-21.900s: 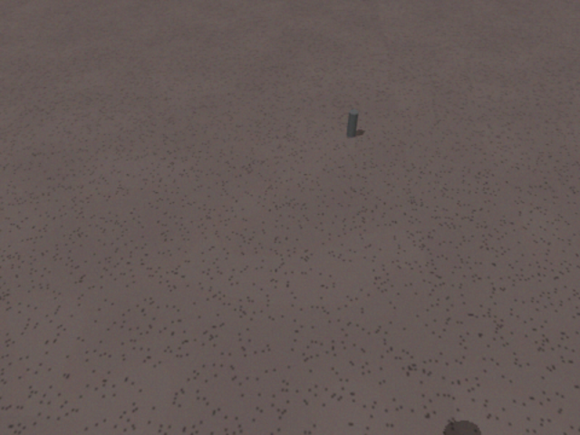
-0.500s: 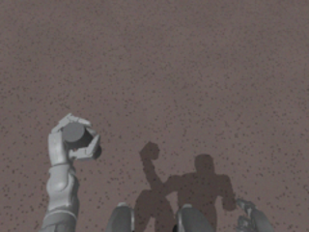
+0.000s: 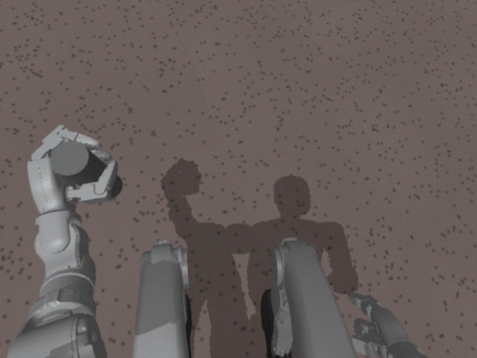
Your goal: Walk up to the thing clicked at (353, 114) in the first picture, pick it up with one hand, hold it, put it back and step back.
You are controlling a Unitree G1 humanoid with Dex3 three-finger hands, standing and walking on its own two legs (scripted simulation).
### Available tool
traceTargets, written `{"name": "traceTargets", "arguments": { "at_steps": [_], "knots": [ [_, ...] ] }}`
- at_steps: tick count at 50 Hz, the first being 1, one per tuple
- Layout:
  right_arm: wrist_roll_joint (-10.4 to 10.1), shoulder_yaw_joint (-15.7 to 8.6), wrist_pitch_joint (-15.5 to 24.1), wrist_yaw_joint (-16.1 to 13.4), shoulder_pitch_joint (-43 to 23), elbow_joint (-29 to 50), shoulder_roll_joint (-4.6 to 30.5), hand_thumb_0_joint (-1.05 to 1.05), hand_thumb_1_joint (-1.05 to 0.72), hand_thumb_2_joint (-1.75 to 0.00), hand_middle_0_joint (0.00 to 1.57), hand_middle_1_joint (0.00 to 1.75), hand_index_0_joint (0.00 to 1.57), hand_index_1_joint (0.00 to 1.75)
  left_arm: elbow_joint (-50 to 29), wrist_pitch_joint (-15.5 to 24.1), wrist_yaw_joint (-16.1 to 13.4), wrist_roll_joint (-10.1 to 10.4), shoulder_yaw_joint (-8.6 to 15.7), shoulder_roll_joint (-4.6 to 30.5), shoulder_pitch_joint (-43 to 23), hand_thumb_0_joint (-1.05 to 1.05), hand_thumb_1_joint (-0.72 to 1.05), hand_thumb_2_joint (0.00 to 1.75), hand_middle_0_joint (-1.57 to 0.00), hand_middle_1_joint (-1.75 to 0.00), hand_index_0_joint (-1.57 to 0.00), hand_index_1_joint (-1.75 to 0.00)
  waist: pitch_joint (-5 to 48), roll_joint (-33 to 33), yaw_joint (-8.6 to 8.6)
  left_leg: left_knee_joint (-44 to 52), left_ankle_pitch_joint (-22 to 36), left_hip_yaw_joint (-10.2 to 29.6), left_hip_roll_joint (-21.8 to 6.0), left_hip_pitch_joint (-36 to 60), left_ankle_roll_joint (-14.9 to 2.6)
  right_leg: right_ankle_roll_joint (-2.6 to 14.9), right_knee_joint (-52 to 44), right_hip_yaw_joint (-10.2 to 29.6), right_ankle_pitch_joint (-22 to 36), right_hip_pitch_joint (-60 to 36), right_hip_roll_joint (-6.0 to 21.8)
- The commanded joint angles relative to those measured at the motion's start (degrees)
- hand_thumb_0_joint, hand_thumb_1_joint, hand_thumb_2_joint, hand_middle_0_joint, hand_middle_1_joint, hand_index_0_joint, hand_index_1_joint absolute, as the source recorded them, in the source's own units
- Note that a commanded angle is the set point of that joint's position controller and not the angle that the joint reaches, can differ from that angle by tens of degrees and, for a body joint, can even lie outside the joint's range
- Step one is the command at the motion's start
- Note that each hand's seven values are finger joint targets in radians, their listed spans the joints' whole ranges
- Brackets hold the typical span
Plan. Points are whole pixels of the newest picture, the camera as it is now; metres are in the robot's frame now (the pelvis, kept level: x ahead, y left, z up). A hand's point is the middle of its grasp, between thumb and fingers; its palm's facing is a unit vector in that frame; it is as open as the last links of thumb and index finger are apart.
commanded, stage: crouch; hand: left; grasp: from the side
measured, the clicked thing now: (92, 174) +0.41 +0.25 -0.06
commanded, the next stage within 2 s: lower in 1.00 s
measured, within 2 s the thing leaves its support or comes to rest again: neither
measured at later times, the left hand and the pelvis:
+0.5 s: hand (113, 183) +0.44 +0.25 -0.19, palm faces +0.25 -0.97 -0.01, open 7.0 cm; pelvis -0.02 +0.00 -0.13, yaw -4 degrees
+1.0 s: hand (119, 190) +0.44 +0.26 -0.26, palm faces +0.24 -0.97 -0.01, open 6.9 cm; pelvis -0.02 +0.00 -0.17, yaw -7 degrees
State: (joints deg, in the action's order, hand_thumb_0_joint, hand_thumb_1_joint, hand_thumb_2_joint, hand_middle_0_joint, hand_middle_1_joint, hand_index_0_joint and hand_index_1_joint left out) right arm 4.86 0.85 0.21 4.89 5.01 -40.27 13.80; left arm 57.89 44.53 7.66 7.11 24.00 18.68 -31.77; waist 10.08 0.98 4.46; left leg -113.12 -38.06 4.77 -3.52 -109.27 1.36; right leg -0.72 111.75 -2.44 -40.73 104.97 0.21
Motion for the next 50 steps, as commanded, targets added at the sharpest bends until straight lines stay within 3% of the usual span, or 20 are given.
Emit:
{"name": "traceTargets", "arguments": {
  "at_steps": [1,5,9,12,17,22,26,28,29,33,37,39,42,44,50],
  "knots": [
    [0.86,-3.32,1.23,-0.28,6.28,3.09,11.62,0.00,-0.91,-0.91,0.20,0.30,0.20,0.30,-8.19,5.81,0.62,0.24,2.56,12.31,-18.61,0.00,0.35,1.34,-1.36,-1.45,-1.36,-1.46,33.49,-8.86,0.70,7.67,8.26,-1.44,1.58,22.25,-1.68,3.06,-6.90,-2.04,10.11,-9.07,-2.02],
    [1.23,-2.79,0.91,-0.34,6.55,2.70,12.44,0.00,-0.91,-0.91,0.20,0.30,0.20,0.30,-7.42,6.02,1.05,-0.21,5.70,18.19,-22.57,0.00,0.32,1.33,-1.33,-1.43,-1.33,-1.45,35.14,-9.19,1.03,2.87,5.96,-2.79,1.74,16.79,-1.83,2.69,-3.80,-1.73,8.51,-8.58,-2.19],
    [1.51,-2.07,0.59,-0.55,6.24,2.22,13.26,0.00,-0.91,-0.91,0.20,0.30,0.20,0.30,-6.08,5.21,2.30,0.02,5.66,18.59,-25.50,0.00,0.34,1.29,-1.29,-1.39,-1.29,-1.40,33.19,-10.11,2.41,-0.47,3.76,-2.68,1.57,13.93,-1.80,2.70,-0.13,-2.91,7.10,-4.43,-2.34],
    [1.80,-1.27,0.40,-0.69,6.44,2.16,13.90,0.00,-0.91,-0.91,0.20,0.30,0.20,0.30,-5.00,4.61,2.57,0.13,7.69,22.00,-25.38,0.00,0.31,1.23,-1.25,-1.34,-1.25,-1.34,33.15,-9.14,2.09,-3.31,2.41,-2.94,1.78,9.78,-2.05,2.38,1.27,-3.16,6.23,-5.24,-2.48],
    [2.44,-0.42,-0.34,-0.69,6.45,2.07,15.16,0.00,-0.89,-0.90,0.20,0.30,0.20,0.30,-2.56,3.29,3.46,0.30,8.68,21.78,-22.06,0.00,0.35,1.22,-1.23,-1.32,-1.23,-1.32,31.97,-9.51,2.16,-6.73,4.11,-2.11,1.61,7.83,-1.91,2.42,5.45,-4.55,8.01,-2.49,-2.81],
    [2.91,0.75,-0.76,-0.76,5.69,1.87,15.95,0.00,-0.90,-0.90,0.20,0.30,0.20,0.30,-4.35,3.36,3.55,0.71,10.62,24.66,-22.13,0.00,0.36,1.22,-1.23,-1.33,-1.25,-1.33,29.25,-10.16,2.57,-9.47,4.29,-1.16,1.31,4.97,-1.92,2.41,8.21,-5.38,8.78,-0.85,-3.26],
    [3.50,1.16,-1.02,-0.63,5.22,1.81,16.49,0.00,-0.89,-0.90,0.20,0.30,0.20,0.30,-3.61,3.69,3.66,0.85,9.68,23.38,-21.00,0.00,0.38,1.22,-1.23,-1.33,-1.24,-1.32,27.18,-10.43,3.77,-11.01,2.71,-0.54,1.14,3.38,-1.78,2.36,9.25,-6.21,7.79,0.83,-3.61],
    [3.74,1.63,-1.03,-0.55,4.62,1.71,16.82,0.00,-0.89,-0.90,0.20,0.30,0.20,0.30,-4.24,4.02,3.84,0.80,10.34,25.08,-20.13,0.00,0.40,1.22,-1.22,-1.32,-1.23,-1.31,26.85,-10.72,3.25,-12.03,3.21,-0.39,1.06,2.84,-1.88,2.33,9.91,-6.28,8.30,1.01,-3.78],
    [3.94,1.82,-1.10,-0.51,4.99,1.56,17.14,0.00,-0.90,-0.90,0.20,0.30,0.20,0.30,-4.13,3.96,4.04,0.62,10.04,25.05,-20.24,0.00,0.42,1.23,-1.23,-1.34,-1.25,-1.33,26.78,-11.15,4.01,-12.63,4.82,-0.09,0.95,3.40,-1.80,2.31,10.56,-6.52,9.92,0.79,-3.82],
    [4.56,2.65,-1.52,-0.09,4.37,1.57,18.09,0.00,-0.90,-0.90,0.20,0.30,0.20,0.30,-4.95,4.34,4.19,1.06,9.94,24.81,-19.67,0.00,0.42,1.23,-1.24,-1.34,-1.25,-1.33,26.46,-13.95,4.30,-13.23,7.77,1.34,0.63,6.09,-1.07,2.58,13.10,-7.73,12.03,2.80,-3.83],
    [5.24,3.50,-2.02,0.14,4.16,1.63,18.54,0.00,-0.90,-0.91,0.20,0.30,0.20,0.30,-4.00,4.90,4.26,1.37,11.06,26.72,-18.46,0.00,0.40,1.23,-1.24,-1.34,-1.25,-1.33,25.89,-13.37,4.45,-15.50,7.31,1.23,0.58,3.66,-1.31,2.17,13.20,-7.71,12.30,0.66,-4.15],
    [5.55,3.91,-2.05,0.27,3.04,1.78,18.73,0.00,-0.91,-0.91,0.20,0.30,0.20,0.30,-4.49,5.22,4.51,1.20,10.35,26.36,-18.80,0.00,0.42,1.24,-1.25,-1.35,-1.27,-1.34,24.87,-12.80,5.01,-16.06,7.04,1.48,0.46,2.98,-1.43,2.08,13.70,-7.96,12.22,1.27,-4.15],
    [5.81,4.43,-2.33,0.33,2.62,2.08,19.15,0.00,-0.91,-0.91,0.20,0.30,0.20,0.30,-4.59,5.41,4.11,1.82,11.82,27.96,-18.13,0.00,0.41,1.24,-1.25,-1.35,-1.27,-1.35,25.57,-13.60,4.45,-16.87,8.11,1.65,0.36,3.02,-1.26,2.08,14.43,-8.14,12.94,0.36,-4.43],
    [6.16,4.81,-2.54,0.48,2.48,2.44,19.62,0.00,-0.90,-0.91,0.20,0.30,0.20,0.30,-3.53,5.31,4.14,1.90,10.96,26.43,-17.02,0.00,0.42,1.26,-1.27,-1.37,-1.28,-1.36,24.54,-13.27,5.54,-17.01,8.52,2.25,0.33,3.07,-1.13,1.98,14.64,-8.74,13.57,0.29,-4.41],
    [6.71,5.93,-2.95,0.80,0.66,3.25,20.35,0.00,-0.90,-0.90,0.20,0.30,0.20,0.30,-3.59,6.20,3.26,1.55,11.24,28.33,-17.71,0.00,0.42,1.25,-1.27,-1.36,-1.29,-1.35,22.58,-14.27,6.16,-17.50,6.53,3.10,0.13,2.74,-1.02,2.11,15.41,-9.61,12.05,2.25,-4.54]
  ]
}}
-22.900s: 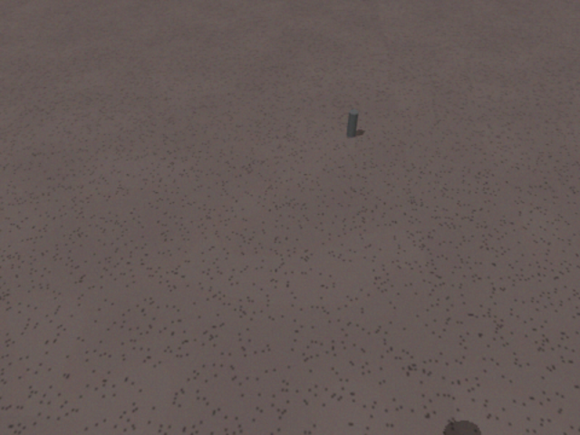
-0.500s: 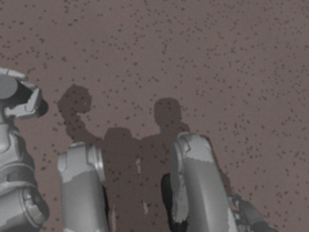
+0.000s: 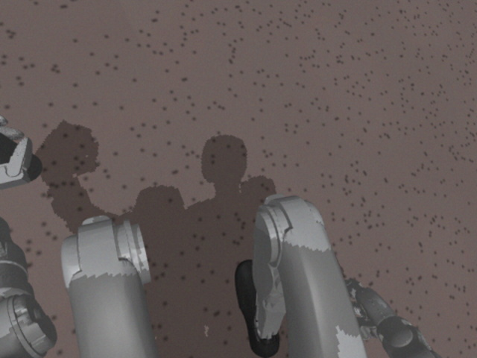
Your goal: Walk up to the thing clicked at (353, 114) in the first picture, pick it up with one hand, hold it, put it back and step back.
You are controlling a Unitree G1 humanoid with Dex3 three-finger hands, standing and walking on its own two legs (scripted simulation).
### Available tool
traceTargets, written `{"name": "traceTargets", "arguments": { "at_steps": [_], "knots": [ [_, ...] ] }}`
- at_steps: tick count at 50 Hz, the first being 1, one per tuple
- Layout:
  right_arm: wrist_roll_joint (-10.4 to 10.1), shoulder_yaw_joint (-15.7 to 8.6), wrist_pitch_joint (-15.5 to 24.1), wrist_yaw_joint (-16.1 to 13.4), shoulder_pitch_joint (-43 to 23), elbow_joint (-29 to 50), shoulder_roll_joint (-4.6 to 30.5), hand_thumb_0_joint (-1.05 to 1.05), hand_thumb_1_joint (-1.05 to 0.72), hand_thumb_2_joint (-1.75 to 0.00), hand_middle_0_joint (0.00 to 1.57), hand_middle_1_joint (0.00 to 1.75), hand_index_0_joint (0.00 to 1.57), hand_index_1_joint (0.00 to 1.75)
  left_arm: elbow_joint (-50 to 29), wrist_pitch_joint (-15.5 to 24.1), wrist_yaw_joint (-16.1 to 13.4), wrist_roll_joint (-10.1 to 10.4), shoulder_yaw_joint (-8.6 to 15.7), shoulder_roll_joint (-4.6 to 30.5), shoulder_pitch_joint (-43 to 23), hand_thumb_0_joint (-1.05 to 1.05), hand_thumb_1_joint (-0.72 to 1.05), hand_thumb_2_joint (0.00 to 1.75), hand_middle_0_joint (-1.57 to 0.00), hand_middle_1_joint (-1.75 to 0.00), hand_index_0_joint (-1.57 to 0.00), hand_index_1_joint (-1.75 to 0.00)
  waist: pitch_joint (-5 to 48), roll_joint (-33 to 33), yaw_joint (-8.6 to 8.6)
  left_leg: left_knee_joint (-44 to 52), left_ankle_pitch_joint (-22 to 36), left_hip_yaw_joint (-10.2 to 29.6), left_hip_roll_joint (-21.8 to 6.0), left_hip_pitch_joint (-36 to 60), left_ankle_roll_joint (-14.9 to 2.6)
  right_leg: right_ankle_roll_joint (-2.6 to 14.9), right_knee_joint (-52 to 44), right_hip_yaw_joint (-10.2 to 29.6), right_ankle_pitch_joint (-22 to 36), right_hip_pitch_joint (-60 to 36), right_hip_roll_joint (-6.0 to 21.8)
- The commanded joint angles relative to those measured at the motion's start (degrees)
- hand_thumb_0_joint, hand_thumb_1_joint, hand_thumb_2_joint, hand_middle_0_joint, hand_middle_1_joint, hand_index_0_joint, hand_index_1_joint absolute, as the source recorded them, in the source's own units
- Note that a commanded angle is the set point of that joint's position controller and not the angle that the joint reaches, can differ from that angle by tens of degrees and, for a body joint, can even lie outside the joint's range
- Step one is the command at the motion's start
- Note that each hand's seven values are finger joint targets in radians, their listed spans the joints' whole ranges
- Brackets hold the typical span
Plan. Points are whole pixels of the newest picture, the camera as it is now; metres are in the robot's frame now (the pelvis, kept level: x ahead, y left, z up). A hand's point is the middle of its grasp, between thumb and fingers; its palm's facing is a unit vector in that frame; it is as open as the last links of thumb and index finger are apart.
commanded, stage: lower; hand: left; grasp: from the side
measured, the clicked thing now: (1, 155) +0.42 +0.32 -0.11
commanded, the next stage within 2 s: loosen in 1.56 s
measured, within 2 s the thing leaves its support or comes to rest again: rests again in 1.40 s
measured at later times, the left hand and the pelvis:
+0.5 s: hand (19, 157) +0.43 +0.31 -0.15, palm faces +0.37 -0.93 +0.00, open 6.9 cm; pelvis -0.01 +0.01 -0.01, yaw -3 degrees
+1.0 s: hand (32, 160) +0.43 +0.30 -0.18, palm faces +0.37 -0.93 +0.00, open 6.9 cm; pelvis -0.01 +0.01 -0.02, yaw -5 degrees
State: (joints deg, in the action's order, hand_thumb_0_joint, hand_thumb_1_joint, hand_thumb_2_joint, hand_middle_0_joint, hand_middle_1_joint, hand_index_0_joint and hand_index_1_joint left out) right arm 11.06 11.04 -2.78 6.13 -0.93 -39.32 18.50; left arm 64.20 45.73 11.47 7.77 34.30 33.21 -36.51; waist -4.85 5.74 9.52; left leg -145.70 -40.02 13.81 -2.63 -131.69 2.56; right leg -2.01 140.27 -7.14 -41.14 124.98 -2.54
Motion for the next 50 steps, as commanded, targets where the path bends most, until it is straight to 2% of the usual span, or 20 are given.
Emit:
{"name": "traceTargets", "arguments": {
  "at_steps": [1,5,9,12,15,16,19,20,23,24,25,27,29,30,35,39,44,47,49,50],
  "knots": [
    [0.70,-4.08,0.05,-0.43,6.62,2.12,15.89,0.00,-0.91,-0.91,0.20,0.30,0.20,0.30,-9.87,5.25,-0.48,1.11,0.64,13.31,-13.30,0.00,0.43,1.25,-1.28,-1.36,-1.30,-1.36,37.23,-19.35,1.61,14.90,8.61,-5.81,-0.79,25.49,-2.17,3.34,-12.96,-5.01,12.90,-18.12,-1.77],
    [1.02,-3.46,-0.11,-0.45,6.03,2.51,15.99,0.00,-0.91,-0.90,0.20,0.30,0.20,0.30,-8.98,5.51,-0.76,0.71,1.45,15.68,-12.16,0.00,0.43,1.23,-1.28,-1.36,-1.30,-1.35,36.43,-18.80,1.16,14.30,8.33,-5.96,-0.80,23.55,-2.37,3.17,-13.21,-4.93,12.75,-19.24,-1.97],
    [1.43,-2.14,-0.07,-0.28,5.05,3.02,16.77,0.00,-0.92,-0.90,0.20,0.30,0.20,0.30,-4.92,6.04,-1.26,1.24,0.55,13.84,-12.25,0.00,0.33,1.20,-1.31,-1.39,-1.33,-1.37,33.34,-17.24,3.60,13.70,7.13,-4.65,-0.98,23.18,-2.36,3.15,-13.03,-6.11,12.26,-17.77,-2.21],
    [2.08,-0.89,-0.15,-0.16,4.46,3.37,17.07,0.00,-0.92,-0.90,0.20,0.30,0.20,0.30,-3.72,7.55,-2.04,1.38,1.95,16.36,-12.00,0.00,0.33,1.19,-1.29,-1.37,-1.31,-1.36,33.47,-16.32,3.25,12.69,8.23,-4.48,-1.17,22.95,-2.40,2.88,-13.00,-6.29,13.15,-20.07,-2.51],
    [2.84,0.42,-0.21,-0.10,3.14,4.07,17.53,0.00,-0.91,-0.90,0.20,0.30,0.20,0.30,-1.45,8.92,-2.10,0.33,1.40,17.95,-12.29,0.00,0.35,1.20,-1.29,-1.38,-1.32,-1.36,32.24,-17.57,4.02,12.66,8.06,-3.84,-1.43,23.93,-2.21,2.94,-12.46,-6.86,12.98,-19.52,-2.66],
    [2.99,0.68,-0.21,-0.16,2.53,4.05,17.91,0.00,-0.92,-0.90,0.20,0.30,0.20,0.30,-1.18,9.48,-2.31,0.04,2.18,19.94,-12.85,0.00,0.34,1.18,-1.30,-1.37,-1.32,-1.35,31.29,-18.90,3.94,12.94,6.85,-3.66,-1.57,23.83,-2.02,3.16,-12.09,-7.03,11.73,-18.47,-2.71],
    [3.83,1.97,-0.30,0.04,2.11,4.59,18.56,0.00,-0.91,-0.90,0.20,0.30,0.20,0.30,0.18,11.08,-2.42,0.49,2.82,20.79,-12.92,0.00,0.37,1.17,-1.27,-1.35,-1.30,-1.33,31.38,-19.72,4.83,12.71,7.31,-3.13,-1.71,24.67,-1.83,2.99,-11.99,-7.64,12.52,-20.06,-2.85],
    [4.01,2.26,-0.20,0.01,1.49,4.75,18.76,0.00,-0.92,-0.90,0.20,0.30,0.20,0.30,0.47,11.56,-2.52,0.36,3.24,22.23,-12.68,0.00,0.33,1.15,-1.27,-1.33,-1.29,-1.32,30.65,-19.70,4.29,12.62,6.32,-3.16,-1.75,23.84,-1.83,3.07,-11.93,-7.64,11.66,-19.76,-3.00],
    [4.85,3.39,-0.12,0.03,1.04,4.87,19.55,0.00,-0.92,-0.90,0.20,0.30,0.20,0.30,2.08,12.60,-2.46,0.33,2.69,22.08,-12.70,0.00,0.34,1.16,-1.28,-1.34,-1.30,-1.33,30.42,-21.62,5.61,12.42,8.40,-2.45,-1.96,26.48,-1.40,3.06,-11.38,-8.31,13.61,-20.01,-3.00],
    [4.94,3.58,-0.19,-0.02,0.65,4.94,19.71,0.00,-0.92,-0.91,0.20,0.30,0.20,0.30,1.74,12.88,-2.49,0.52,3.24,22.58,-12.36,0.00,0.32,1.15,-1.27,-1.33,-1.29,-1.32,30.01,-21.70,5.27,12.47,8.93,-2.29,-2.10,27.05,-1.27,3.09,-11.27,-8.46,13.87,-19.71,-3.03],
    [5.05,3.70,-0.27,-0.07,0.23,4.82,19.97,0.00,-0.92,-0.91,0.20,0.30,0.20,0.30,2.53,13.01,-2.28,0.21,2.11,22.18,-12.39,0.00,0.32,1.14,-1.27,-1.33,-1.29,-1.31,29.00,-22.73,5.62,12.81,9.06,-1.96,-2.21,27.49,-1.01,3.22,-10.69,-8.76,13.89,-18.69,-2.98],
    [5.40,4.49,-0.30,-0.01,-0.14,5.10,20.50,0.00,-0.92,-0.90,0.20,0.30,0.20,0.30,2.82,13.33,-2.46,0.19,2.12,22.50,-12.23,0.00,0.33,1.14,-1.26,-1.32,-1.28,-1.31,28.59,-24.20,6.15,13.10,11.05,-1.22,-2.32,28.72,-0.71,3.18,-10.00,-9.37,15.43,-19.15,-2.95],
    [5.65,4.98,-0.42,-0.05,-0.58,5.28,20.78,0.00,-0.92,-0.90,0.20,0.30,0.20,0.30,3.62,13.78,-2.79,0.42,2.42,23.55,-12.85,0.00,0.31,1.13,-1.26,-1.32,-1.28,-1.30,27.76,-22.88,6.39,12.30,9.66,-1.10,-2.34,27.53,-0.99,3.03,-10.52,-9.51,14.64,-19.21,-3.09],
    [5.94,5.60,-0.45,0.04,-0.49,5.44,20.54,0.00,-0.92,-0.90,0.20,0.30,0.20,0.30,4.20,14.06,-2.77,0.57,1.89,22.75,-12.47,0.00,0.33,1.14,-1.25,-1.31,-1.27,-1.30,28.01,-22.23,7.38,11.79,9.97,-0.97,-2.37,27.62,-1.14,2.74,-10.91,-9.58,15.39,-20.59,-3.14],
    [6.73,6.70,-0.49,-0.18,-1.56,5.62,21.22,0.00,-0.92,-0.90,0.20,0.30,0.20,0.30,4.35,14.89,-3.72,0.61,2.78,25.17,-12.56,0.00,0.33,1.16,-1.26,-1.33,-1.29,-1.31,28.03,-22.12,7.06,10.85,10.73,-0.57,-2.60,27.58,-1.25,2.56,-10.79,-9.71,16.33,-21.79,-3.47],
    [7.19,7.79,-0.79,-0.20,-3.01,6.37,21.66,0.00,-0.91,-0.90,0.20,0.30,0.20,0.30,6.49,15.68,-4.47,0.09,2.20,25.71,-12.87,0.00,0.34,1.16,-1.25,-1.32,-1.27,-1.31,24.82,-22.04,8.14,11.43,7.59,0.17,-2.65,25.87,-1.14,2.57,-10.73,-10.76,14.00,-20.77,-3.60],
    [7.87,8.71,-0.81,-0.27,-3.59,6.86,22.03,0.00,-0.91,-0.90,0.20,0.30,0.20,0.30,7.71,16.39,-5.02,0.24,2.99,27.09,-11.64,0.00,0.33,1.18,-1.25,-1.34,-1.28,-1.32,24.99,-21.50,8.15,10.71,8.63,0.34,-2.83,26.17,-1.24,2.34,-11.00,-10.89,15.36,-22.56,-3.95],
    [8.15,9.36,-0.82,-0.34,-4.24,7.21,21.99,0.00,-0.91,-0.90,0.20,0.30,0.20,0.30,8.65,16.67,-5.40,0.07,2.34,26.76,-11.25,0.00,0.31,1.17,-1.24,-1.33,-1.27,-1.31,25.08,-21.11,8.68,10.27,9.51,0.66,-2.98,26.41,-1.25,2.24,-10.81,-11.09,16.27,-23.02,-4.15],
    [8.21,9.46,-0.83,-0.38,-4.93,7.41,22.42,0.00,-0.91,-0.90,0.20,0.30,0.20,0.30,8.03,17.02,-5.70,-0.19,1.72,27.48,-12.97,0.00,0.33,1.16,-1.24,-1.31,-1.27,-1.30,23.17,-21.77,8.99,10.79,7.30,0.89,-2.97,25.51,-1.29,2.38,-10.86,-11.45,14.61,-21.47,-4.16],
    [8.22,9.44,-0.87,-0.36,-4.71,7.49,22.53,0.00,-0.91,-0.90,0.20,0.30,0.20,0.30,8.02,17.10,-5.81,-0.13,2.44,27.81,-11.90,0.00,0.30,1.16,-1.25,-1.32,-1.27,-1.31,23.83,-22.03,8.94,11.02,7.54,1.14,-3.08,26.56,-1.12,2.37,-10.75,-11.82,14.55,-21.73,-4.22]
  ]
}}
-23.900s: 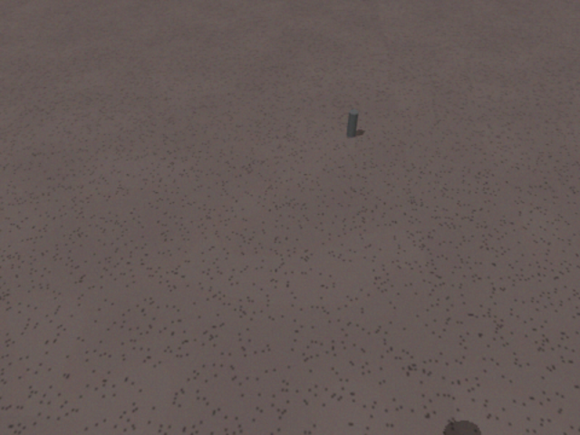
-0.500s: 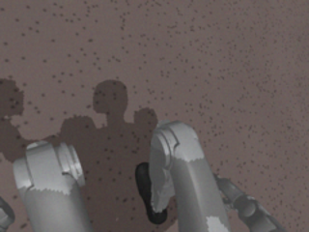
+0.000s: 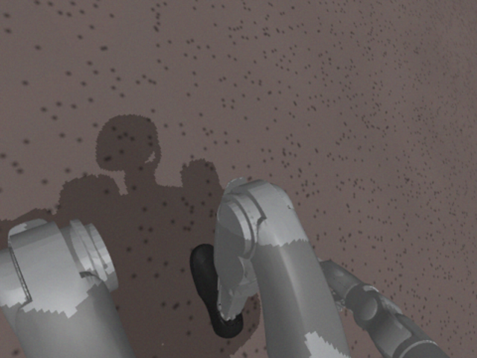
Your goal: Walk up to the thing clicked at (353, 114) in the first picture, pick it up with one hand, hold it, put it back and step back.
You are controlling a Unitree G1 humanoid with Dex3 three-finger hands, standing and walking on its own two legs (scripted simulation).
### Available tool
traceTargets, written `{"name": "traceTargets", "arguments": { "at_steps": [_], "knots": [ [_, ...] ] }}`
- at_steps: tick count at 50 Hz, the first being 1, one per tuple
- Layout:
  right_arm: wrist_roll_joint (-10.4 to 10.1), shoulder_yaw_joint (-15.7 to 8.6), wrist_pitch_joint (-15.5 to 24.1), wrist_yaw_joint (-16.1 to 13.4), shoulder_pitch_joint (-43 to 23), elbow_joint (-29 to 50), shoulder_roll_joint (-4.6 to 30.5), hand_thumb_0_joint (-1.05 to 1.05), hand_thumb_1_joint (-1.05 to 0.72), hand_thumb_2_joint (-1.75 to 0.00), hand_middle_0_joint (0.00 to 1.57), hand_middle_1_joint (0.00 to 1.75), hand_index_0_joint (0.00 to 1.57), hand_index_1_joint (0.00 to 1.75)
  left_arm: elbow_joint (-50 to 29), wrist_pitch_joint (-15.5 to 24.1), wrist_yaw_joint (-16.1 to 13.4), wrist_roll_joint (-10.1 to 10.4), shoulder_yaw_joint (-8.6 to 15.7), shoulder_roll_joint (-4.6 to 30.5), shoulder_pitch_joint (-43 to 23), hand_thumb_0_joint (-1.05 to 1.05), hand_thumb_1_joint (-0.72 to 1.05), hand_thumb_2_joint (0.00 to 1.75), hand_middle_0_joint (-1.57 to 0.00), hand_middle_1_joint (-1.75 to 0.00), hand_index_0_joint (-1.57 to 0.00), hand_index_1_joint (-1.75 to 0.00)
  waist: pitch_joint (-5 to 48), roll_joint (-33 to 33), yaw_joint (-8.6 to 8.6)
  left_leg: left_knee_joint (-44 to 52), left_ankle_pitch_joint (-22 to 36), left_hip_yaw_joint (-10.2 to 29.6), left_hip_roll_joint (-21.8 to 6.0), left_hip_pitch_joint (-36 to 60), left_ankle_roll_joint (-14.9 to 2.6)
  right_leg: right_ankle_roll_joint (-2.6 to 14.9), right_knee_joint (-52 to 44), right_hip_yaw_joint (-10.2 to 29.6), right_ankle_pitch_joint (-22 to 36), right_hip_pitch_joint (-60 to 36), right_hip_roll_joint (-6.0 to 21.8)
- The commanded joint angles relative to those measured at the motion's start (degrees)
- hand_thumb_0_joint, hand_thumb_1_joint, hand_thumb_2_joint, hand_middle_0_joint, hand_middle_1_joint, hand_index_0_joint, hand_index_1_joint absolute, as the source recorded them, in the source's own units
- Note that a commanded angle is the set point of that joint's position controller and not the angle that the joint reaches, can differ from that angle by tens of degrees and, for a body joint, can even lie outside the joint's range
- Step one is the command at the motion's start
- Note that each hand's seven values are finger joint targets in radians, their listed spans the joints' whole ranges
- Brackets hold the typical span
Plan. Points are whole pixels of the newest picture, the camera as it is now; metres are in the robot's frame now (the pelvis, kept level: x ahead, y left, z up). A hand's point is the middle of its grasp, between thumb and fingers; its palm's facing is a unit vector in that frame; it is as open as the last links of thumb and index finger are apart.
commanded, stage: lower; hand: left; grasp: from the side
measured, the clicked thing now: out of the picture +0.41 +0.34 -0.19
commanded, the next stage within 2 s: loosen in 0.56 s
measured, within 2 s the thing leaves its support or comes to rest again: rests again in 0.40 s
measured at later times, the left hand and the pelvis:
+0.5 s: hand out of the picture +0.42 +0.33 -0.18, palm faces +0.46 -0.89 +0.00, open 6.9 cm; pelvis +0.00 +0.01 +0.00, yaw -1 degrees
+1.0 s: hand out of the picture +0.42 +0.32 -0.19, palm faces +0.47 -0.88 +0.01, open 10.0 cm; pelvis -0.01 +0.01 +0.00, yaw -2 degrees
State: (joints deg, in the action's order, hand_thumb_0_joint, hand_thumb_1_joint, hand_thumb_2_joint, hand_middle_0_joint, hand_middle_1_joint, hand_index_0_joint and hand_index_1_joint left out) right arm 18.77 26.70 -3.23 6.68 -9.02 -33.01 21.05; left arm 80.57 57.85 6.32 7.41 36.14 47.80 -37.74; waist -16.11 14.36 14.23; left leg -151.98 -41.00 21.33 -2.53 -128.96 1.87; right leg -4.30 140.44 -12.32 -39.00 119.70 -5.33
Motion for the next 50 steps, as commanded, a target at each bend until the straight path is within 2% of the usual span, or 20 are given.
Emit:
{"name": "traceTargets", "arguments": {
  "at_steps": [1,4,8,9,11,12,15,17,19,21,24,33,34,35,40,44,46,47,48,50],
  "knots": [
    [0.61,-6.09,-0.48,-0.87,3.31,1.10,19.94,0.00,-0.91,-0.90,0.20,0.30,0.20,0.30,-7.63,4.99,-0.57,0.07,-0.41,12.29,-11.00,0.00,0.32,1.17,-1.23,-1.32,-1.25,-1.30,34.52,-31.27,4.56,17.43,8.69,-6.32,-3.22,24.05,-0.26,4.66,-10.77,-6.72,12.51,-16.33,-1.42],
    [0.86,-5.64,-0.36,-0.86,2.92,1.34,20.01,0.00,-0.90,-0.90,0.20,0.30,0.20,0.30,-7.86,5.31,-1.10,-0.14,-0.22,12.84,-10.36,0.00,0.33,1.17,-1.23,-1.31,-1.25,-1.30,35.11,-31.28,4.30,17.30,10.62,-5.87,-3.39,25.37,-0.14,4.63,-10.45,-6.94,14.00,-16.90,-1.60],
    [1.06,-5.20,-0.57,-0.73,2.60,1.55,20.14,0.00,-0.90,-0.90,0.20,0.30,0.20,0.30,-7.16,5.71,-2.13,0.15,-0.47,12.49,-10.41,0.00,0.32,1.18,-1.23,-1.31,-1.25,-1.30,34.26,-31.19,4.81,17.13,11.09,-5.38,-3.52,25.39,-0.10,4.50,-10.34,-7.38,14.53,-17.12,-1.76],
    [1.12,-4.95,-0.65,-0.73,2.45,1.60,20.03,0.00,-0.90,-0.90,0.20,0.30,0.20,0.30,-6.89,5.83,-2.30,-0.01,-0.48,13.23,-11.19,0.00,0.32,1.17,-1.23,-1.31,-1.25,-1.30,34.10,-30.98,5.01,16.79,9.87,-5.47,-3.35,24.43,-0.30,4.46,-10.72,-7.33,13.74,-17.05,-1.82],
    [1.26,-4.83,-0.62,-0.73,1.91,1.76,20.10,0.00,-0.90,-0.90,0.20,0.30,0.20,0.30,-5.97,6.00,-2.67,-0.43,-1.33,12.42,-10.91,0.00,0.36,1.19,-1.24,-1.32,-1.26,-1.31,32.17,-30.77,5.36,17.17,8.98,-5.26,-3.42,23.68,-0.32,4.47,-10.75,-7.57,13.13,-16.45,-1.79],
    [1.25,-4.76,-0.70,-0.66,2.24,1.77,20.15,0.00,-0.90,-0.90,0.20,0.30,0.20,0.30,-5.52,6.05,-2.96,-0.59,-0.68,13.53,-10.27,0.00,0.34,1.19,-1.24,-1.32,-1.26,-1.31,32.51,-30.40,5.10,16.98,8.75,-5.42,-3.41,23.49,-0.40,4.45,-10.98,-7.58,13.00,-16.79,-1.90],
    [1.61,-4.43,-0.76,-0.69,1.77,2.10,20.14,0.00,-0.90,-0.90,0.20,0.30,0.20,0.30,-5.83,6.37,-3.38,-0.77,-0.58,13.80,-10.20,0.00,0.37,1.20,-1.24,-1.33,-1.26,-1.32,32.88,-30.59,4.94,16.87,9.50,-5.16,-3.60,24.06,-0.37,4.42,-10.73,-7.71,13.57,-17.44,-2.12],
    [1.57,-4.48,-0.76,-0.69,1.08,2.17,20.45,0.00,-0.90,-0.90,0.20,0.30,0.20,0.30,-6.04,6.67,-3.66,-0.96,-0.93,14.21,-11.01,0.00,0.31,1.18,-1.24,-1.32,-1.26,-1.31,31.53,-31.24,5.26,17.39,8.07,-4.93,-3.70,24.04,-0.27,4.53,-10.65,-8.02,12.36,-15.88,-2.05],
    [1.77,-4.46,-0.92,-0.62,1.10,2.19,20.56,0.00,-0.90,-0.90,0.20,0.30,0.20,0.30,-5.53,7.00,-3.96,-0.80,-1.10,12.87,-10.26,0.00,0.37,1.20,-1.24,-1.32,-1.25,-1.31,31.40,-31.92,5.50,17.97,9.19,-4.19,-3.88,25.49,0.12,4.47,-10.14,-8.47,13.16,-15.87,-2.01],
    [1.74,-4.13,-0.90,-0.61,0.65,2.34,20.52,0.00,-0.90,-0.90,0.20,0.30,0.20,0.30,-5.66,7.34,-4.13,-0.83,-0.83,14.18,-10.04,0.00,0.34,1.18,-1.23,-1.31,-1.25,-1.30,31.66,-31.45,5.20,17.28,9.09,-4.42,-3.76,24.66,-0.13,4.46,-10.35,-8.44,13.14,-16.25,-2.23],
    [1.97,-3.76,-0.98,-0.63,0.84,2.29,20.65,0.00,-0.90,-0.90,0.20,0.30,0.20,0.30,-5.03,7.57,-4.31,-0.85,-1.40,13.54,-10.28,0.00,0.38,1.21,-1.25,-1.32,-1.26,-1.31,31.24,-31.39,5.98,17.27,9.92,-4.04,-3.86,24.83,-0.07,4.37,-10.26,-8.73,13.98,-16.75,-2.27],
    [2.14,-3.06,-0.98,-0.62,-0.08,2.93,20.86,0.00,-0.90,-0.90,0.20,0.30,0.20,0.30,-3.39,8.21,-4.81,-0.52,-1.30,14.18,-9.05,0.00,0.39,1.20,-1.24,-1.30,-1.25,-1.29,30.38,-29.94,5.87,16.51,8.02,-4.04,-3.85,23.41,-0.47,4.22,-10.81,-8.83,12.93,-17.07,-2.59],
    [2.20,-2.98,-0.95,-0.73,-0.01,2.74,20.77,0.00,-0.90,-0.90,0.20,0.30,0.20,0.30,-3.35,8.31,-4.87,-0.59,-1.60,14.11,-9.30,0.00,0.34,1.12,-1.28,-1.28,-1.29,-1.27,30.01,-30.38,6.04,16.69,8.56,-4.08,-3.94,23.70,-0.39,4.29,-10.65,-8.87,13.31,-17.01,-2.56],
    [2.29,-2.89,-0.92,-0.69,0.30,2.83,20.76,0.00,-0.91,-0.89,0.20,0.30,0.20,0.30,-3.50,8.37,-4.90,-0.28,-1.28,14.07,-9.07,0.00,0.26,1.04,-1.21,-1.20,-1.24,-1.19,31.22,-30.05,5.96,16.47,9.50,-3.95,-3.95,24.35,-0.38,4.22,-10.78,-8.91,14.08,-17.78,-2.72],
    [2.23,-2.77,-0.86,-0.75,-0.06,3.11,20.95,0.00,-0.92,-0.89,0.20,0.30,0.20,0.30,-3.17,8.75,-4.64,0.06,-1.51,13.90,-9.71,0.00,0.03,0.64,-0.98,-0.87,-1.01,-0.85,29.40,-29.71,6.48,16.87,7.86,-3.57,-3.98,23.57,-0.42,4.21,-10.87,-9.43,12.86,-16.87,-2.76],
    [2.19,-2.74,-0.88,-0.74,-0.49,3.46,21.03,0.00,-0.92,-0.90,0.20,0.30,0.20,0.30,-3.31,8.93,-4.54,-0.13,-1.51,14.69,-9.39,0.00,-0.25,0.40,-0.68,-0.57,-0.70,-0.56,28.82,-30.35,5.93,17.36,6.48,-3.44,-4.03,23.26,-0.33,4.37,-10.74,-9.48,11.68,-16.00,-2.78],
    [2.35,-2.62,-0.89,-0.74,-0.05,3.26,20.84,0.00,-0.92,-0.90,0.20,0.30,0.20,0.30,-3.45,8.89,-4.66,0.17,-1.25,14.21,-8.70,0.00,-0.31,0.32,-0.60,-0.48,-0.61,-0.47,30.43,-30.33,5.64,16.68,8.40,-3.71,-3.96,24.11,-0.38,4.26,-10.84,-9.28,13.37,-17.61,-2.93],
    [2.31,-2.58,-0.84,-0.76,-0.21,3.45,20.96,0.00,-0.92,-0.90,0.20,0.30,0.20,0.30,-3.35,8.86,-4.68,0.10,-1.61,13.86,-9.37,0.00,-0.33,0.30,-0.57,-0.44,-0.58,-0.44,29.84,-30.05,6.14,16.90,8.96,-3.34,-4.04,24.11,-0.31,4.31,-10.56,-9.52,13.56,-16.97,-2.82],
    [2.29,-2.58,-0.88,-0.80,0.07,3.28,20.78,0.00,-0.93,-0.90,0.20,0.30,0.20,0.30,-3.40,8.71,-4.76,0.23,-1.02,14.39,-8.67,0.00,-0.37,0.28,-0.56,-0.43,-0.56,-0.42,30.52,-29.81,5.70,16.49,9.45,-3.64,-4.05,24.26,-0.44,4.26,-10.90,-9.24,14.15,-17.71,-2.95],
    [2.27,-2.61,-0.87,-0.90,-0.29,3.24,20.84,0.00,-0.93,-0.90,0.20,0.30,0.20,0.30,-3.55,8.66,-4.76,0.01,-1.63,14.17,-9.46,0.00,-0.41,0.25,-0.52,-0.39,-0.52,-0.38,29.47,-30.64,6.07,16.75,9.49,-3.55,-4.17,24.40,-0.32,4.32,-10.63,-9.31,14.07,-17.03,-2.84]
  ]
}}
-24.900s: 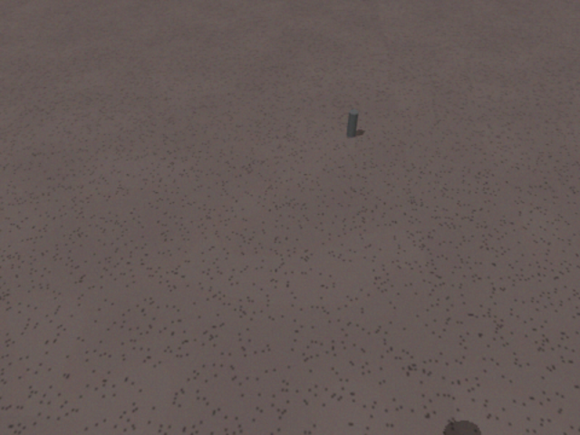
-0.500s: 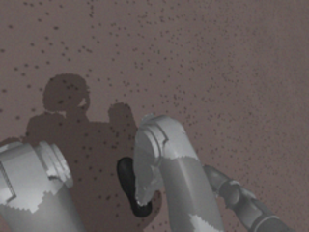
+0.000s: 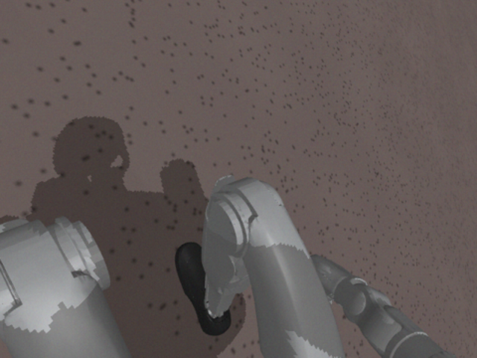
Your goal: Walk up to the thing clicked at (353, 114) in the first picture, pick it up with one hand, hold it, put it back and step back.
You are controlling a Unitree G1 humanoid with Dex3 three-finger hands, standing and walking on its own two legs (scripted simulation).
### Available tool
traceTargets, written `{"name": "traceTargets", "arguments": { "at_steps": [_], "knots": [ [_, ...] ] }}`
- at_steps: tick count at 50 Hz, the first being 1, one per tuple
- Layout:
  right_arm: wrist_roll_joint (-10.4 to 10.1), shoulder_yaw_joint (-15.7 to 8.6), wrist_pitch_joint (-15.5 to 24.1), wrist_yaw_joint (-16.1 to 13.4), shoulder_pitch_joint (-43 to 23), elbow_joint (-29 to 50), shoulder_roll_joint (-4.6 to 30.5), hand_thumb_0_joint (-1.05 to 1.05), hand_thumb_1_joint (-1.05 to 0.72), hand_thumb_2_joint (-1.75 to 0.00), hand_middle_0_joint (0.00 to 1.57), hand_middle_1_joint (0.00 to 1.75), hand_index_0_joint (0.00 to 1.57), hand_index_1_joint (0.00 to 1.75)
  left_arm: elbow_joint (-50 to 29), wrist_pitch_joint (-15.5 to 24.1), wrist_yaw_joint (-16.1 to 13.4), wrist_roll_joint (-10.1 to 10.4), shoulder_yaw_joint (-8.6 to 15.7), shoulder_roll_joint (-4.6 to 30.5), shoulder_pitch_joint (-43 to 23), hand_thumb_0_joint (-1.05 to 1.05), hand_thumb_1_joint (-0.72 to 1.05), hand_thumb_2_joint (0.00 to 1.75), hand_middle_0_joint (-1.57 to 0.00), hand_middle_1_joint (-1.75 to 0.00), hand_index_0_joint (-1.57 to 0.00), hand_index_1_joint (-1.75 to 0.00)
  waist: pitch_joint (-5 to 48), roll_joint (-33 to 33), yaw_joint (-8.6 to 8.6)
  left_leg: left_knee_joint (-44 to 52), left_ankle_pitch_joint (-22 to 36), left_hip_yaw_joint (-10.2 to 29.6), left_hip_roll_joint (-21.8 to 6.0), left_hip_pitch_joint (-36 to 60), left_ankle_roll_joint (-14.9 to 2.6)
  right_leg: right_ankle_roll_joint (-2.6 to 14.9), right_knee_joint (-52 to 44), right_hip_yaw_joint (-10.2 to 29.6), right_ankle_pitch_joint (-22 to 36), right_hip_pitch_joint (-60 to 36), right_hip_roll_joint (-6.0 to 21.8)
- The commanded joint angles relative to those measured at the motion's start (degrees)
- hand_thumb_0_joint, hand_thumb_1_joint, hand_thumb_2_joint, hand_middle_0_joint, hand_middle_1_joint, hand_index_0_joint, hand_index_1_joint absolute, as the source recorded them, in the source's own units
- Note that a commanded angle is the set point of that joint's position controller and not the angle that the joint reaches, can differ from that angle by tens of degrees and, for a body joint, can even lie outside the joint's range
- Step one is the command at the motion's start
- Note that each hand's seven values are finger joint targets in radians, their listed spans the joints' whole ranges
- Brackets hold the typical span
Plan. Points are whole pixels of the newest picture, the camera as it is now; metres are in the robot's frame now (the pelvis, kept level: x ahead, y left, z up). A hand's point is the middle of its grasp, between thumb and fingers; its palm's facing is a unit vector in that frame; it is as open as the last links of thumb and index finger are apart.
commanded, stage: open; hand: left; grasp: from the side
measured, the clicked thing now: out of the picture +0.41 +0.34 -0.21
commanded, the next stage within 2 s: withdraw in 0.12 s
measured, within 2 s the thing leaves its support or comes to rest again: neither
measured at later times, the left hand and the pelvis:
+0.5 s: hand out of the picture +0.41 +0.37 -0.16, palm faces +0.54 -0.84 +0.01, open 17.2 cm; pelvis +0.00 +0.00 +0.00, yaw +0 degrees
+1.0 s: hand out of the picture +0.31 +0.45 -0.04, palm faces +0.49 -0.80 -0.35, open 17.4 cm; pelvis +0.01 -0.01 +0.06, yaw +7 degrees
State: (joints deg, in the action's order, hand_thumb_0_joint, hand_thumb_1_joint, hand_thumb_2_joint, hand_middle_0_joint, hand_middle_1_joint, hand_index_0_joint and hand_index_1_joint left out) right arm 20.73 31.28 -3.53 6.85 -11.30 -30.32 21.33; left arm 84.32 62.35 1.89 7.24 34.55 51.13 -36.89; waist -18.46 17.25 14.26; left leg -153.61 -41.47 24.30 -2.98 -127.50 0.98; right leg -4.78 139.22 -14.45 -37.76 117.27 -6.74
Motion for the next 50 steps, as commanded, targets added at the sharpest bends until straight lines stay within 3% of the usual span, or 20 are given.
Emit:
{"name": "traceTargets", "arguments": {
  "at_steps": [1,14,19,22,26,28,29,31,33,35,36,37,38,39,40,42,43,45,47,50],
  "knots": [
    [0.37,-7.32,-0.56,-1.05,1.88,0.62,20.82,0.00,-0.93,-0.90,0.20,0.30,0.20,0.30,-7.42,4.19,-0.39,0.02,0.24,10.90,-9.87,0.00,-0.43,0.25,-0.49,-0.37,-0.49,-0.37,31.58,-33.77,6.01,18.87,10.25,-6.20,-3.87,23.47,0.76,4.82,-9.11,-7.35,12.95,-14.25,-1.34],
    [0.06,-7.57,-0.47,-1.01,1.71,0.78,21.00,0.00,-0.91,-0.90,0.20,0.30,0.20,0.30,-8.69,4.00,-0.31,0.35,0.30,11.52,-10.63,0.00,-0.56,0.06,-0.13,-0.06,-0.13,-0.06,31.23,-33.29,5.82,18.99,8.38,-6.25,-3.77,22.31,0.51,4.86,-9.44,-7.28,11.51,-13.84,-1.32],
    [-0.22,-8.26,-0.99,-1.30,2.88,0.50,20.94,0.00,-0.91,-0.90,0.20,0.30,0.20,0.30,-14.61,3.24,0.67,0.05,4.63,17.00,-8.82,0.00,-0.57,0.04,-0.08,-0.04,-0.09,-0.03,34.80,-38.20,3.09,19.99,10.88,-7.02,-3.91,24.81,0.94,5.27,-8.64,-6.41,12.79,-15.20,-1.20],
    [-0.92,-10.06,-1.26,-1.53,3.89,0.52,21.13,0.00,-0.91,-0.90,0.20,0.30,0.20,0.30,-19.78,1.17,1.86,0.04,6.45,18.34,-8.93,0.00,-0.57,0.05,-0.08,-0.03,-0.08,-0.03,37.38,-41.63,1.91,21.53,12.34,-7.40,-3.89,27.46,1.51,5.52,-8.22,-5.76,13.26,-13.78,-0.78],
    [-3.20,-13.55,-1.34,-2.09,5.54,1.08,20.28,0.00,-0.91,-0.90,0.20,0.30,0.20,0.30,-26.30,-4.04,6.04,0.78,4.33,14.82,-7.76,0.00,-0.61,0.03,-0.08,-0.04,-0.09,-0.03,40.09,-43.40,0.73,23.28,10.68,-8.99,-3.40,27.43,1.25,6.01,-9.37,-4.15,12.23,-11.66,-0.20],
    [-4.71,-14.94,-1.02,-2.27,6.23,1.18,19.44,0.00,-0.91,-0.90,0.20,0.30,0.20,0.30,-28.02,-7.25,8.29,2.03,1.56,10.47,-6.84,0.00,-0.61,0.02,-0.08,-0.04,-0.09,-0.03,39.93,-41.64,0.56,23.59,9.19,-9.80,-2.95,25.16,0.78,6.00,-10.18,-3.71,11.67,-10.49,-0.01],
    [-5.45,-15.72,-0.81,-2.34,7.43,0.87,19.21,0.00,-0.90,-0.90,0.20,0.30,0.20,0.30,-28.11,-8.89,8.93,2.54,1.89,10.10,-6.10,0.00,-0.61,0.02,-0.07,-0.04,-0.08,-0.03,40.48,-40.11,0.17,23.83,8.74,-9.98,-2.88,24.67,0.55,6.00,-10.50,-3.59,11.19,-9.99,0.16],
    [-7.13,-16.82,-0.42,-2.34,8.30,0.15,18.17,0.00,-0.89,-0.90,0.20,0.30,0.20,0.30,-27.48,-11.89,11.11,4.19,-1.06,4.42,-3.35,0.00,-0.61,0.00,-0.06,-0.03,-0.08,-0.01,38.88,-36.71,-0.76,24.52,7.16,-9.95,-2.55,22.82,0.25,5.94,-10.93,-3.66,9.72,-7.70,0.35],
    [-8.26,-17.80,-0.11,-2.41,9.84,-0.09,17.65,0.00,-0.88,-0.89,0.20,0.30,0.20,0.30,-29.39,-14.14,12.14,5.37,-0.01,4.53,-3.21,0.00,-0.61,0.02,-0.04,-0.04,-0.07,-0.02,39.58,-34.09,-1.53,24.41,6.34,-10.14,-2.29,21.56,-0.22,5.93,-11.46,-3.32,8.78,-7.30,0.49],
    [-9.22,-18.76,0.21,-2.36,10.55,-0.52,16.87,0.00,-0.83,-0.89,0.20,0.30,0.20,0.30,-29.96,-15.48,13.20,5.78,-1.00,2.84,-3.77,0.00,-0.53,0.04,-0.05,0.00,-0.04,0.00,39.65,-32.89,-1.92,24.77,5.15,-10.37,-2.02,20.79,-0.52,6.05,-11.49,-2.88,7.70,-6.43,0.70],
    [-11.40,-22.29,-0.38,-2.76,11.68,-1.76,15.24,0.00,-0.91,-0.91,0.20,0.30,0.20,0.30,-27.81,-19.26,9.79,-3.79,2.77,14.59,1.25,0.00,-0.51,0.06,-0.07,-0.05,-0.06,-0.05,46.92,-37.89,-7.49,27.93,7.56,-12.55,-1.94,27.92,-0.39,6.55,-13.44,-0.73,7.40,-7.12,1.46],
    [-12.03,-22.93,-0.86,-2.94,11.39,0.00,15.07,0.00,-0.93,-0.91,0.20,0.30,0.20,0.30,-32.51,-20.94,8.92,-3.04,2.25,12.86,-3.28,0.00,-0.52,0.07,-0.07,-0.06,-0.06,-0.06,49.09,-39.98,-6.29,29.28,7.67,-12.40,-2.37,28.84,-0.28,6.69,-13.79,-0.36,7.33,-6.47,1.46],
    [-12.74,-23.82,-1.13,-2.75,12.35,-0.24,14.85,0.00,-0.92,-0.91,0.20,0.30,0.20,0.30,-32.45,-22.37,8.73,-3.55,-0.39,8.85,-5.21,0.00,-0.51,0.07,-0.07,-0.06,-0.06,-0.06,48.02,-40.64,-5.41,30.77,5.82,-12.53,-2.34,28.19,-0.22,6.80,-13.51,-0.06,6.45,-4.72,1.61],
    [-13.24,-24.02,-1.46,-2.48,12.70,-0.59,13.61,0.00,-0.93,-0.92,0.20,0.30,0.20,0.30,-34.81,-23.67,8.42,-4.20,-1.79,7.41,-6.87,0.00,-0.53,0.07,-0.07,-0.06,-0.06,-0.07,46.69,-40.79,-5.34,31.60,3.74,-13.01,-2.09,26.88,-0.39,6.98,-14.19,0.03,5.14,-3.78,1.62],
    [-13.87,-24.70,-1.56,-2.70,13.83,-1.55,12.74,0.00,-0.95,-0.92,0.20,0.30,0.20,0.30,-37.32,-25.55,7.45,-5.00,-0.31,9.48,-6.67,0.00,-0.55,0.07,-0.08,-0.07,-0.07,-0.07,48.86,-40.70,-6.77,31.79,4.88,-13.66,-1.92,28.92,-0.43,6.90,-15.21,0.61,5.51,-4.68,1.79],
    [-15.11,-26.15,-2.13,-3.21,14.78,-0.87,12.60,0.00,-0.98,-0.93,0.20,0.30,0.20,0.30,-39.74,-29.16,5.50,-7.00,4.15,17.40,-5.43,0.00,-0.57,0.07,-0.10,-0.07,-0.09,-0.08,52.42,-41.57,-8.66,32.09,7.21,-15.00,-1.72,29.71,-0.67,7.09,-15.68,2.12,6.33,-5.65,2.05],
    [-15.25,-26.58,-2.45,-3.26,15.90,-1.67,12.04,0.00,-0.99,-0.93,0.20,0.30,0.20,0.30,-42.20,-30.38,5.24,-7.74,2.47,16.58,-8.76,0.00,-0.56,0.07,-0.10,-0.09,-0.09,-0.09,52.60,-41.93,-7.62,31.96,7.43,-15.50,-1.53,29.35,-0.82,7.23,-15.76,2.61,6.53,-5.61,2.16],
    [-15.96,-27.69,-2.93,-3.48,16.83,-1.62,10.61,0.00,-0.90,-0.90,0.20,0.30,0.20,0.30,-42.08,-33.81,4.21,-8.57,1.08,12.98,-6.20,0.00,-0.51,0.08,-0.05,-0.06,-0.05,-0.06,53.05,-39.89,-8.25,33.02,8.07,-16.47,-1.20,29.42,-1.02,7.40,-17.41,3.50,6.74,-5.90,2.31],
    [-16.89,-28.89,-3.11,-3.76,16.95,-1.00,10.09,0.00,-0.90,-0.90,0.20,0.30,0.20,0.30,-41.20,-37.01,2.95,-9.36,2.35,12.22,0.17,0.00,-0.53,0.07,-0.05,-0.06,-0.05,-0.06,52.72,-38.48,-10.85,35.96,6.30,-16.76,-0.83,29.43,-1.07,7.55,-18.42,3.75,4.49,-5.28,2.65],
    [-18.08,-31.52,-3.54,-3.85,17.74,-0.02,8.90,0.00,-0.90,-0.90,0.20,0.30,0.20,0.30,-43.96,-41.73,2.01,-9.67,-1.94,4.00,5.20,0.00,-0.53,0.07,-0.05,-0.06,-0.05,-0.06,55.78,-35.37,-11.12,38.59,5.34,-17.76,-0.35,31.10,-1.33,7.48,-21.74,4.91,3.45,-6.58,3.02]
  ]
}}
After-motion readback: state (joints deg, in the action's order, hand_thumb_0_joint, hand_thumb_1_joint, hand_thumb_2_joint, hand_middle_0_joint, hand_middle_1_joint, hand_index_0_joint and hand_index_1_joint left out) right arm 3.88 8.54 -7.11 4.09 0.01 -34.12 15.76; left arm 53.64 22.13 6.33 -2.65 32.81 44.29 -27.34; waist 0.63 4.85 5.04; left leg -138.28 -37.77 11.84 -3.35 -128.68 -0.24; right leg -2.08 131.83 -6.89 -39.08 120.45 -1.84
